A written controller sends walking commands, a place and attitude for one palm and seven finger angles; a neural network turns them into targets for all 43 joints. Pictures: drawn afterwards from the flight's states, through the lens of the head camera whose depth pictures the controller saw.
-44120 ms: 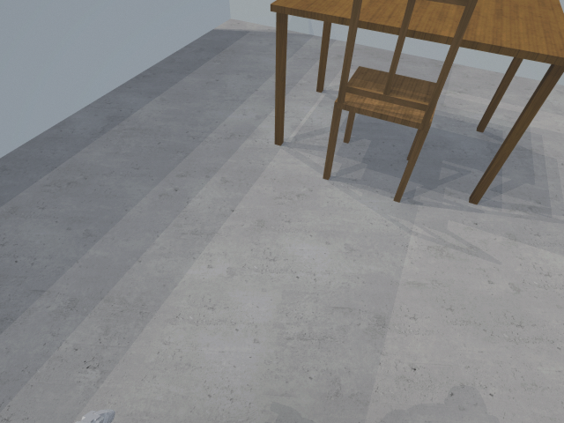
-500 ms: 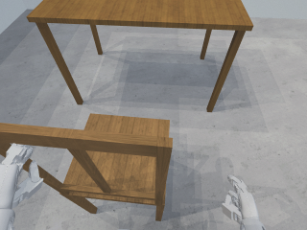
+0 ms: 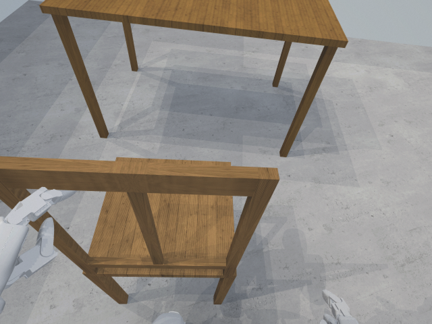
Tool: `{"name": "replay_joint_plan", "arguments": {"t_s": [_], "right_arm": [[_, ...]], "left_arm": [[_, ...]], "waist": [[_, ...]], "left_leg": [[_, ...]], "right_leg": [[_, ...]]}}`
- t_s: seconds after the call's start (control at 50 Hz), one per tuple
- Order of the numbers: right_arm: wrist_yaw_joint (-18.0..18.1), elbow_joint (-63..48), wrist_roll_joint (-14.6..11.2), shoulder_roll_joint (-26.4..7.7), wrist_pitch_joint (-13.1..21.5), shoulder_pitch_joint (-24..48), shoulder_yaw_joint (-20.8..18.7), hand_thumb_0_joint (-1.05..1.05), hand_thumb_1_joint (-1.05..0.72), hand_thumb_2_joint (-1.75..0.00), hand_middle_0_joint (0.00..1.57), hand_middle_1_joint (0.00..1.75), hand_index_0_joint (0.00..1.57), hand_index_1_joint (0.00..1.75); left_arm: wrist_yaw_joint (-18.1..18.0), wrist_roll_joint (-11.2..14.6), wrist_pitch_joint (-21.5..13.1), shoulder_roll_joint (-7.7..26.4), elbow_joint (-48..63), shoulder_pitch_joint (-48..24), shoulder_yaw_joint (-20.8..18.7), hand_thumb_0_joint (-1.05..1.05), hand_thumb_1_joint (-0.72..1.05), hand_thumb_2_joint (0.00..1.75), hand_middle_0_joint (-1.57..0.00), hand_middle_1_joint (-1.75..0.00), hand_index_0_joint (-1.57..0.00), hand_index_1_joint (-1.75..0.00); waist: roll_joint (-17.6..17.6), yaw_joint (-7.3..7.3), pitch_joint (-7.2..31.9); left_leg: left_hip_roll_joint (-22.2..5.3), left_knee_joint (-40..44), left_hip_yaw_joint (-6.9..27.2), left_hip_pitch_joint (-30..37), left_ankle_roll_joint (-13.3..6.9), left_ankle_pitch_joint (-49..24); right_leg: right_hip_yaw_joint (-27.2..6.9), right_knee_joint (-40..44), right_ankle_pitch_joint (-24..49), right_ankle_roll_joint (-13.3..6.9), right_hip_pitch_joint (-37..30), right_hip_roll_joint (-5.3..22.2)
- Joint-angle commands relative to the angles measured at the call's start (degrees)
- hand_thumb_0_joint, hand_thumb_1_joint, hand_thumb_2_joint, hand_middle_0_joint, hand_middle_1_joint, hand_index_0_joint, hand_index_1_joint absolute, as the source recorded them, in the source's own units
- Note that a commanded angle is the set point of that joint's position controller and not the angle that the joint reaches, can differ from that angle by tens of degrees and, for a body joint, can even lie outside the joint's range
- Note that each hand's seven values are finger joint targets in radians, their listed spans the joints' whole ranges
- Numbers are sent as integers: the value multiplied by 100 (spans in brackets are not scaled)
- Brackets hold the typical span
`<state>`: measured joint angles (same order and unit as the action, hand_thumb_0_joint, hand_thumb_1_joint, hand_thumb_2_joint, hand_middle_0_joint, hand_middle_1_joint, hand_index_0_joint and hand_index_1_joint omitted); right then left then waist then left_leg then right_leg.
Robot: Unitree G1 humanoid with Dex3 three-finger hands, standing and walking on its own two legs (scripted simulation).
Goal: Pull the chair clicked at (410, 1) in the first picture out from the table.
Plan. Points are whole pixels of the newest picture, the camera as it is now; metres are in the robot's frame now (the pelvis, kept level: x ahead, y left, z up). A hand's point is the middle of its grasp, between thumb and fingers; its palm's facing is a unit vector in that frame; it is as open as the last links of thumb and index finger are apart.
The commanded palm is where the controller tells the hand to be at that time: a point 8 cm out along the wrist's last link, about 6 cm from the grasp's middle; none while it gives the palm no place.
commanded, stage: step back with the hand held close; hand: left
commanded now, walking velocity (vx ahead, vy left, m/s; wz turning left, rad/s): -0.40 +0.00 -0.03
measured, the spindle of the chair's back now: (150, 234) +0.28 +0.14 -0.04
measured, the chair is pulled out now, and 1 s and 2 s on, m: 0.70 0.71 0.71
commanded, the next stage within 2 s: stop stepping back and stand still in 0.32 s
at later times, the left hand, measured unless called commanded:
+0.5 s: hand out of the picture +0.10 +0.26 +0.23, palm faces +0.53 -0.72 -0.45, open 7.2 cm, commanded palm +0.06 +0.28 +0.19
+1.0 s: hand out of the picture +0.06 +0.30 +0.18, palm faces +0.50 -0.76 -0.42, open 7.4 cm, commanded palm +0.00 +0.32 +0.19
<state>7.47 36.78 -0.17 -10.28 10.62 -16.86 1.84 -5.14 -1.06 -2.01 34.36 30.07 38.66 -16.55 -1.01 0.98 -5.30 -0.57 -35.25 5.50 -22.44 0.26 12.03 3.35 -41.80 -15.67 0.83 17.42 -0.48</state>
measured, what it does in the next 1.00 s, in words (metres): walks backwards: right foot, then left foot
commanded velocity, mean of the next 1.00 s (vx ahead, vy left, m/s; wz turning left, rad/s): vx -0.08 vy -0.02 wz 0.00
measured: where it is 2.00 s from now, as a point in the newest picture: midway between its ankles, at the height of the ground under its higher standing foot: outside the picture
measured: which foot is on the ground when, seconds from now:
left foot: down 0.00-0.38, up 0.40-0.62, down 0.64-1.00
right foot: up 0.00-0.00, down 0.02-1.00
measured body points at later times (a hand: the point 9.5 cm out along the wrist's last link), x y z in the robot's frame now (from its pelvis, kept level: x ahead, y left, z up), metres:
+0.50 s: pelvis -0.08 -0.02 +0.01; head -0.11 -0.02 +0.46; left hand +0.07 +0.30 +0.25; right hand +0.10 -0.25 -0.06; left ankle -0.10 +0.11 -0.62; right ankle -0.04 -0.13 -0.73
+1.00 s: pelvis -0.14 +0.02 +0.01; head -0.16 +0.01 +0.46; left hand +0.03 +0.34 +0.20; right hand +0.00 -0.21 -0.09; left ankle -0.15 +0.15 -0.73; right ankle -0.09 -0.12 -0.73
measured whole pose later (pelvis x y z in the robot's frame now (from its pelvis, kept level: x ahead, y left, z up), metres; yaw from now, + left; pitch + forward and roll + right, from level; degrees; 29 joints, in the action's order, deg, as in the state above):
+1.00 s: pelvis -0.14 +0.02 +0.01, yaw +0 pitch -1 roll -1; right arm 4.2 38.7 -2.4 -10.6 5.9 -14.6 1.6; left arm -8.5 3.1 -9.0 22.3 19.6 25.8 -24.9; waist 2.6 0.9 2.5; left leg -4.4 -31.6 -3.5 -12.4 0.8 18.0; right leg 0.5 -27.5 -10.3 1.3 16.0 0.9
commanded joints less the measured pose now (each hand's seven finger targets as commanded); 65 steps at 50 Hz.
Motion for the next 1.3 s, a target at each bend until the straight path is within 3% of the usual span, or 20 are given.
{"name": "replay_joint_plan", "arguments": {"t_s": [0.0, 0.1, 0.22, 0.3, 0.34, 0.36, 0.38, 0.42, 0.48, 0.56, 0.6, 0.64, 0.68, 0.7, 0.8, 0.92, 1.12, 1.24, 1.26, 1.28], "right_arm": [[-18, -714, -4, -881, 546, 656, -337, 0, -90, -90, 20, 30, 20, 30], [-82, -743, -43, -977, 610, 724, -374, 0, -90, -90, 20, 30, 20, 30], [-43, -785, -6, -951, 573, 996, -427, 0, -90, -90, 20, 30, 20, 30], [-22, -622, 58, -999, 550, 951, -504, 0, -90, -90, 20, 30, 20, 30], [-70, -647, 9, -962, 360, 908, -599, 0, -90, -90, 20, 30, 20, 30], [-128, -551, -46, -934, 268, 845, -692, 0, -90, -90, 20, 30, 20, 30], [-201, -448, -57, -995, 95, 1042, -783, 0, -90, -90, 20, 30, 20, 30], [-243, -361, -50, -610, 47, 1077, -613, 0, -90, -90, 20, 30, 20, 30], [-196, -881, -196, -460, -158, 1419, -178, 0, -90, -90, 20, 30, 20, 30], [-108, -976, -56, -823, -36, 1000, -309, 0, -90, -90, 20, 30, 20, 30], [-95, -1064, 28, -918, 65, 748, -427, 0, -90, -90, 20, 30, 20, 30], [-125, -1194, -13, -1023, 130, 801, -523, 0, -90, -90, 20, 30, 20, 30], [-189, -1096, 37, -756, 144, 982, -356, 0, -90, -90, 20, 30, 20, 30], [-218, -1066, -10, -738, 160, 1055, -355, 0, -90, -90, 20, 30, 20, 30], [-283, -668, -195, -849, 58, 641, -413, 0, -90, -90, 20, 30, 20, 30], [-263, -753, -235, -792, -141, 716, -380, 0, -90, -90, 20, 30, 20, 30], [-176, -930, -78, -742, 157, 861, -367, 0, -90, -90, 20, 30, 20, 30], [-200, -751, -145, -807, 162, 685, -458, 0, -90, -90, 20, 30, 20, 30], [-680, 597, -90, -1283, 359, 692, -712, 0, -90, -90, 20, 30, 20, 30], [-721, 528, -19, -1096, -234, 342, -620, 0, -90, -90, 20, 30, 20, 30]], "left_arm": [[-678, 207, -1398, 1153, 2731, -775, -2292, 0, 90, 90, -20, -30, -20, -30], [-550, 405, -1508, 1120, 3040, -1038, -2040, 0, 90, 90, -20, -30, -20, -30], [-462, 442, -1522, 1078, 2913, -563, -2219, 0, 90, 90, -20, -30, -20, -30], [-433, 374, -1638, 910, 2017, -761, -2350, 0, 90, 90, -20, -30, -20, -30], [-379, 414, -1577, 717, 1029, -704, -2255, 0, 90, 90, -20, -30, -20, -30], [-366, 432, -1475, 550, 416, -622, -2088, 0, 90, 90, -20, -30, -20, -30], [-379, 495, -1273, 444, 51, -894, -1808, 0, 90, 90, -20, -30, -20, -30], [-264, 567, -996, -18, -528, -1147, -1559, 0, 90, 90, -20, -30, -20, -30], [-207, 477, -898, -440, -1159, -1418, -1069, 0, 90, 90, -20, -30, -20, -30], [-505, 292, -1104, -252, 687, -1542, -747, 0, 90, 90, -20, -30, -20, -30], [-605, 193, -1253, 166, 2084, -1838, -989, 0, 90, 90, -20, -30, -20, -30], [-654, 145, -1301, 571, 2868, -1638, -1468, 0, 90, 90, -20, -30, -20, -30], [-656, 124, -1299, 394, 2844, -1258, -1504, 0, 90, 90, -20, -30, -20, -30], [-673, 134, -1253, 318, 2578, -1237, -1484, 0, 90, 90, -20, -30, -20, -30], [-496, 332, -1115, -80, 327, -1455, -1415, 0, 90, 90, -20, -30, -20, -30], [-314, 401, -859, -316, -361, -1281, -1074, 0, 90, 90, -20, -30, -20, -30], [-529, 195, -1288, 293, 1924, -1061, -1583, 0, 90, 90, -20, -30, -20, -30], [-487, 300, -1270, -158, 531, -970, -1462, 0, 90, 90, -20, -30, -20, -30], [354, -173, -434, -1356, -3503, -1410, 1407, 0, 90, 90, -20, -30, -20, -30], [485, -93, 139, -1618, -3716, -1230, 1085, 0, 90, 90, -20, -30, -20, -30]], "waist": [[1568, -434, 1254], [1374, -375, 2921], [1433, -418, 2216], [1428, -308, 1458], [112, -227, 1036], [-771, -202, 880], [-1376, -289, 743], [-1272, -97, 604], [-1019, -22, 232], [140, -87, 659], [14, -156, 1350], [735, -186, 1841], [2426, -168, 1187], [2522, -181, 791], [195, -58, 336], [-736, -20, 598], [1353, -160, 941], [553, -64, 798], [327, 453, 541], [169, 126, 914]], "left_leg": [[-1048, 1161, 1025, -114, -557, -295], [-504, -59, -93, 1779, -22, -3791], [-1248, 1007, 626, 975, -439, -2470], [-1335, 1487, 671, -343, -565, 263], [-384, 94, -31, -300, -67, 1835], [283, -1996, -443, 585, 257, 1470], [417, -4235, -260, -8, 212, 1605], [109, -5367, -148, -747, 146, 1315], [-394, -2199, -452, 134, 4, 1363], [96, 1402, -1275, 701, -163, 1132], [-495, 1718, -594, 1130, -456, 863], [-1268, 1568, 141, 1582, -600, -551], [-1427, 2292, 327, 783, -629, 317], [-1469, 2417, 230, 27, -613, 602], [-800, 1023, -452, 321, -256, 324], [-424, 784, -680, 961, -264, 1176], [-722, 1739, -353, 576, -356, 328], [-605, 1453, -550, 897, -158, -186], [-498, 504, -488, 1005, -122, -2101], [-605, 582, -352, 807, -78, -2622]], "right_leg": [[-168, 1499, 466, -52, -1267, 138], [-644, 1090, 4479, -369, -1437, 626], [-287, 744, 739, -95, -1033, 173], [-307, 728, -323, -131, -1204, 140], [-1233, 2140, -928, -572, -140, 873], [-2475, 3421, -1895, -1099, 1387, 1840], [-3178, 3878, -1695, -1543, 1639, 2789], [-1697, 3304, -319, -1169, 1240, 2370], [-587, 2618, -517, -519, 1344, 1481], [-1009, 2376, -1122, -326, -225, 1062], [-1025, 1984, -721, -92, -638, 950], [-447, 772, 204, 45, -501, 472], [-146, -17, -642, 86, -93, 362], [-149, -159, -590, 54, -392, 384], [-538, 1967, 838, -130, -569, 327], [-891, 2578, -919, -196, 274, 556], [-611, 1633, 860, -95, -952, 413], [-705, 1926, 1550, -114, -794, 514], [-263, 1208, 2840, -140, 74, 685], [-445, 1297, 2678, -55, -175, 796]]}}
